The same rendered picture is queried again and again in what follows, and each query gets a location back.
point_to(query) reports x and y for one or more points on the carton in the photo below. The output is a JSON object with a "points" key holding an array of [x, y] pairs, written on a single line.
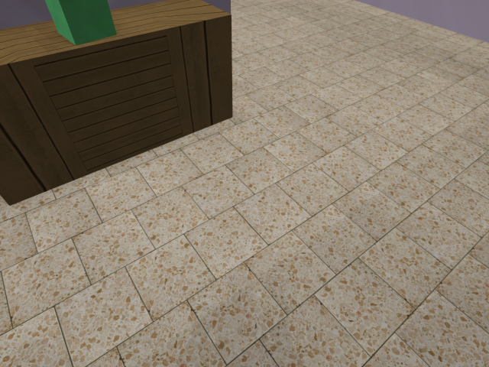
{"points": [[82, 21]]}

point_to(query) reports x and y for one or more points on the pedestal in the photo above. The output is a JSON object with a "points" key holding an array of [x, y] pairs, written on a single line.
{"points": [[69, 110]]}

